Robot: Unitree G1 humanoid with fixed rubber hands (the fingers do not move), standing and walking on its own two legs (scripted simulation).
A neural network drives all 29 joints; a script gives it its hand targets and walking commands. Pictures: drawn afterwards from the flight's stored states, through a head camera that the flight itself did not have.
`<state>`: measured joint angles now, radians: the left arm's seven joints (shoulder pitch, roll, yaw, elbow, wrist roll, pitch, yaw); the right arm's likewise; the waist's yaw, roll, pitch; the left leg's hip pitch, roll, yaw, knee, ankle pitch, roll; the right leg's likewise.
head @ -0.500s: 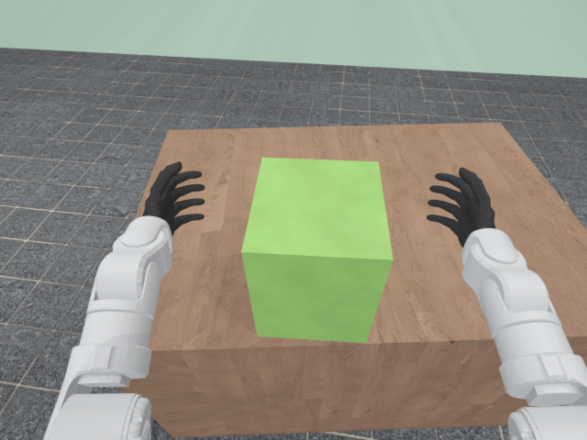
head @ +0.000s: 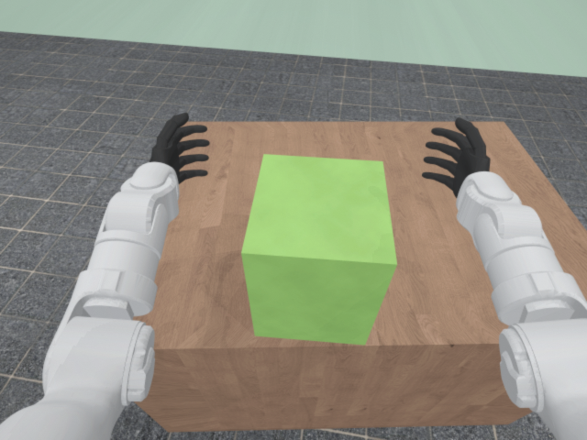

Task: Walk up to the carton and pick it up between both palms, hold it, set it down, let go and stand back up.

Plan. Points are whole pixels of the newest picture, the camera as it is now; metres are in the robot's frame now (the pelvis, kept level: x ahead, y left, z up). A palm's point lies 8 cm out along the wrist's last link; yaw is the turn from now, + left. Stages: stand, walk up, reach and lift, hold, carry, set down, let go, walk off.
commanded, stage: reach and lift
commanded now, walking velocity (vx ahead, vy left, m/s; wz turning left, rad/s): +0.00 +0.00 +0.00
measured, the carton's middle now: (315, 252) +0.44 -0.02 -0.02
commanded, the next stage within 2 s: none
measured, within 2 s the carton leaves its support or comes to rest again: neither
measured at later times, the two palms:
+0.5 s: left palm (192, 223) +0.42 +0.17 +0.07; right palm (437, 224) +0.41 -0.19 +0.08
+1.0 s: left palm (208, 244) +0.42 +0.16 +0.03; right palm (434, 247) +0.41 -0.20 +0.04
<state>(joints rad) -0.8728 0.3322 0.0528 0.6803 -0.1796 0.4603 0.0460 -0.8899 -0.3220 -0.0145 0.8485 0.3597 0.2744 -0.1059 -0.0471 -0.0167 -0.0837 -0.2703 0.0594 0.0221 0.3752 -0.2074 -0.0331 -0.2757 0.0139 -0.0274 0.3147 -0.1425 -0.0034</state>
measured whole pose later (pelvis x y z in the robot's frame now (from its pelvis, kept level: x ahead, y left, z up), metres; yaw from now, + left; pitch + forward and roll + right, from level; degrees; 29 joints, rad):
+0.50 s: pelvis -0.01 +0.00 -0.01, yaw +0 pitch +12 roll -1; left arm -0.90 0.22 0.02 1.22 -0.16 -0.09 0.07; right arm -0.90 -0.21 -0.04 1.21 0.24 -0.08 -0.12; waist -0.04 0.01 -0.15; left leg -0.45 0.06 0.01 0.46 -0.22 -0.04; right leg -0.44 0.02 -0.04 0.38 -0.15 0.00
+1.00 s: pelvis -0.02 +0.00 -0.03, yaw +0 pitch +22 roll -1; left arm -1.00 0.20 -0.04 1.49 -0.24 -0.37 0.07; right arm -0.95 -0.21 -0.02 1.35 0.25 -0.27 -0.10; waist -0.06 0.02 -0.25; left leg -0.78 0.06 0.00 0.66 -0.27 -0.04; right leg -0.78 0.00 -0.04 0.61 -0.22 -0.01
